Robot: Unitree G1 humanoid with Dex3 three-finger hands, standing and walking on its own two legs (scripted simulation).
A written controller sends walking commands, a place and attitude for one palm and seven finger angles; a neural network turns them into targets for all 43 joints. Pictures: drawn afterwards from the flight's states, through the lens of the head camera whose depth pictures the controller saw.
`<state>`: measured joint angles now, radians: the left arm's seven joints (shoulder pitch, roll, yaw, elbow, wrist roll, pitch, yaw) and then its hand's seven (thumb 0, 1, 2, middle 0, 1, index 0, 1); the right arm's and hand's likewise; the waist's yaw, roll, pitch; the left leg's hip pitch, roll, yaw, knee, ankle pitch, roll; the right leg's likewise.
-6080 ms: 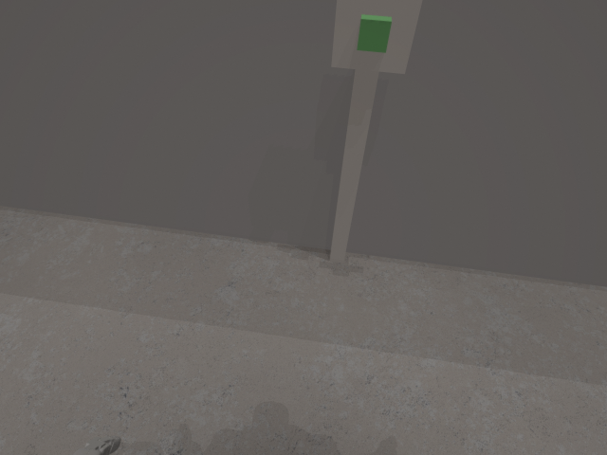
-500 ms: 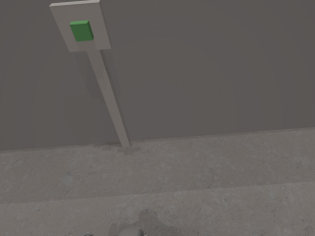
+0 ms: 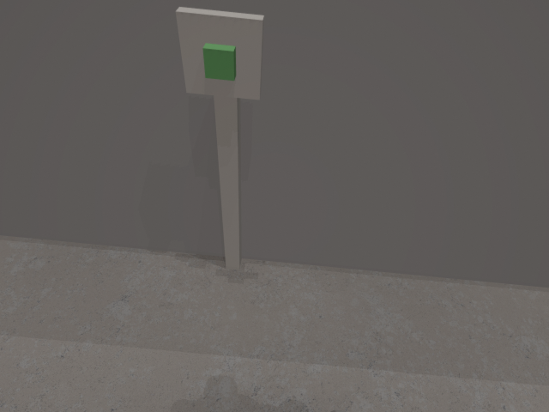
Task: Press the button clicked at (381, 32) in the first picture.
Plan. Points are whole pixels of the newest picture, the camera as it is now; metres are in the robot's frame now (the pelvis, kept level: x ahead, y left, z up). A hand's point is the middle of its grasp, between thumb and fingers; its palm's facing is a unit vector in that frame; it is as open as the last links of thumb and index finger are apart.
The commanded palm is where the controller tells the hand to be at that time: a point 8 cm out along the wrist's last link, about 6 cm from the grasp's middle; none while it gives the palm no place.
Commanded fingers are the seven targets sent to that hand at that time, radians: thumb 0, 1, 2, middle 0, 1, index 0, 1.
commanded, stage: take the last steps up to it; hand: left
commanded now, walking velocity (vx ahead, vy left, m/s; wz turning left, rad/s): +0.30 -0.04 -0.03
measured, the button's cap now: (220, 61) +0.77 +0.19 +0.15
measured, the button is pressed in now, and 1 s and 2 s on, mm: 0 0 0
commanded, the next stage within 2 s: come to a stop and stand still in 0.56 s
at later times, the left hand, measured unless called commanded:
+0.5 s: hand (205, 365) +0.23 +0.14 -0.17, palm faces +0.05 -0.97 -0.23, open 7.1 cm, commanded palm none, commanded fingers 0.00 0.90 0.90 -0.20 -0.30 -0.20 -0.30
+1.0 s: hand (189, 359) +0.25 +0.17 -0.19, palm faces +0.03 -0.98 -0.18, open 7.4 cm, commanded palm none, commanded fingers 0.00 0.90 0.90 -0.20 -0.30 -0.20 -0.30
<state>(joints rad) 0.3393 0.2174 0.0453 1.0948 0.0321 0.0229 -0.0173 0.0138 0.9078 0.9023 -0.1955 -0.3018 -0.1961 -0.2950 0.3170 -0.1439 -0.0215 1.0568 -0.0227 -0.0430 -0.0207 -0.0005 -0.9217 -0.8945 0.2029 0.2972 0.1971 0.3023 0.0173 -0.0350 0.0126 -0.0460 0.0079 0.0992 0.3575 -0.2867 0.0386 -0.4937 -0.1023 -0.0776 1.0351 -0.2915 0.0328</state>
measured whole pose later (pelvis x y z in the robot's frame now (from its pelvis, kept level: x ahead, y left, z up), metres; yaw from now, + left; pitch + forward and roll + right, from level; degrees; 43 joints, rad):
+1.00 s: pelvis +0.24 -0.01 -0.01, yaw -2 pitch -1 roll -2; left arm 0.27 0.19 0.06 1.05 0.03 0.06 0.03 0.01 0.91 0.90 -0.20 -0.30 -0.20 -0.30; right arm 0.10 -0.13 -0.04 1.02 -0.02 0.00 -0.04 -0.02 -0.93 -0.89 0.21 0.30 0.20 0.30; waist 0.02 -0.04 0.08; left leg -0.31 0.08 0.18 0.48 -0.15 0.05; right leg -0.45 -0.05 -0.01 1.09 -0.43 0.05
